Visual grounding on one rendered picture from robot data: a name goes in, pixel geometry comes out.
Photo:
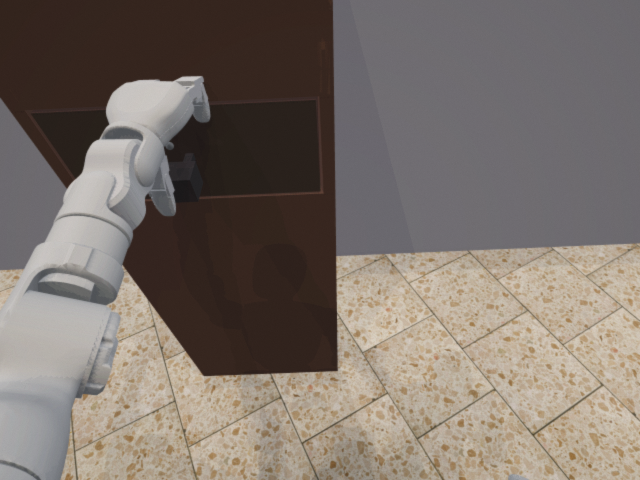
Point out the robot left forearm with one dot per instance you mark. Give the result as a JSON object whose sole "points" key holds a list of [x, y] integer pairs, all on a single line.
{"points": [[83, 254]]}

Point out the cabinet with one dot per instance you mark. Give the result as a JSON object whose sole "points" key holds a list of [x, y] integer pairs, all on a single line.
{"points": [[246, 283]]}

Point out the handle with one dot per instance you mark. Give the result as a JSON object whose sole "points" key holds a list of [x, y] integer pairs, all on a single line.
{"points": [[186, 179]]}

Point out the left robot hand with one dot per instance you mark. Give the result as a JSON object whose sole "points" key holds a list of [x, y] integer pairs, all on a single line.
{"points": [[163, 107]]}

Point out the left robot upper arm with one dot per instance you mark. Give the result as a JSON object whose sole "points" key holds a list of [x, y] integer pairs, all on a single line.
{"points": [[53, 349]]}

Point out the drawer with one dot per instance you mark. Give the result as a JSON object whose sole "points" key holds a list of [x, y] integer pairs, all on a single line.
{"points": [[257, 146]]}

